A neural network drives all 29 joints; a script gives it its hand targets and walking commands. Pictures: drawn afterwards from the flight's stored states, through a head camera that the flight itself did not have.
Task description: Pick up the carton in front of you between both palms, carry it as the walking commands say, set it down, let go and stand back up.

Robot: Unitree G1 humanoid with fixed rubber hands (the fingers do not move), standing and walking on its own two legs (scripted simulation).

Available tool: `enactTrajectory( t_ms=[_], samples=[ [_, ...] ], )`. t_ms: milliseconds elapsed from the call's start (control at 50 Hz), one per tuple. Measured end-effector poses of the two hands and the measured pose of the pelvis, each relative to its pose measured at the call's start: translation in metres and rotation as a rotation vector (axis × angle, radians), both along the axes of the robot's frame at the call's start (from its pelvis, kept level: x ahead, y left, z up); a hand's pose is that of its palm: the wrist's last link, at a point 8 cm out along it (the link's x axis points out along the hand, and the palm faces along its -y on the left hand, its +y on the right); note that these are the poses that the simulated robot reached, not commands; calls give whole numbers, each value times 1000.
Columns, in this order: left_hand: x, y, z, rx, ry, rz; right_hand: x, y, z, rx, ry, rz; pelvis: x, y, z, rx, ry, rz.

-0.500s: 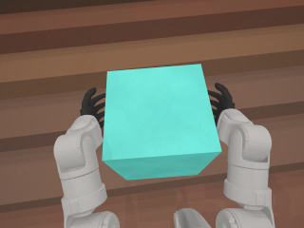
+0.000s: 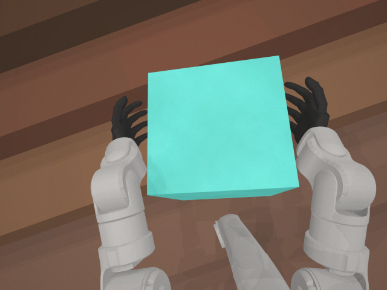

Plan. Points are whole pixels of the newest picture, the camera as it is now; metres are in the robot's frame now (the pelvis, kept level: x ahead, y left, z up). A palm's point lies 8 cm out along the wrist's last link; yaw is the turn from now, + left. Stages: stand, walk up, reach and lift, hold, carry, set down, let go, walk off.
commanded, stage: carry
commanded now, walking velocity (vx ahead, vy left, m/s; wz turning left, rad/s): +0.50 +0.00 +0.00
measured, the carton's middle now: (219, 144) +0.36 -0.11 -0.01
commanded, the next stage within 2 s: none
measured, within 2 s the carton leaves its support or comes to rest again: neither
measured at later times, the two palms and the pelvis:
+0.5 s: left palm out of the picture +1.15 +0.03 +0.56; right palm out of the picture +1.18 -0.27 +0.59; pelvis +0.79 -0.14 +0.48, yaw -1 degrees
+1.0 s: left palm out of the picture +1.95 -0.06 +0.99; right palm out of the picture +1.96 -0.36 +1.02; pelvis +1.54 -0.20 +0.77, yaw -2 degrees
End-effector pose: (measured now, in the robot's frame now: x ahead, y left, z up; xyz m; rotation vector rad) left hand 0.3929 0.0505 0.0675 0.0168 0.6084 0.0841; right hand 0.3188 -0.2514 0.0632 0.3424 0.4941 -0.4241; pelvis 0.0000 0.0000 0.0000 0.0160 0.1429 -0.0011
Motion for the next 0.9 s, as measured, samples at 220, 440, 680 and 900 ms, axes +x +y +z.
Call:
enactTrajectory(
  t_ms=[220,440,680,900],
  samples=[
    [282,101,209,-91,-123,382,420,101,192,-57,65,396,341,-75,173,41,4,-48],
    [696,-54,426,-154,-32,78,738,-53,449,-111,4,143,695,-112,401,-70,19,21],
    [1052,0,750,-149,-259,285,1167,-1,732,-161,-64,345,1093,-161,627,-50,-93,-12],
    [1438,-154,896,-148,-51,-55,1445,-147,915,-150,30,50,1422,-172,736,-112,-77,-25]
  ],
)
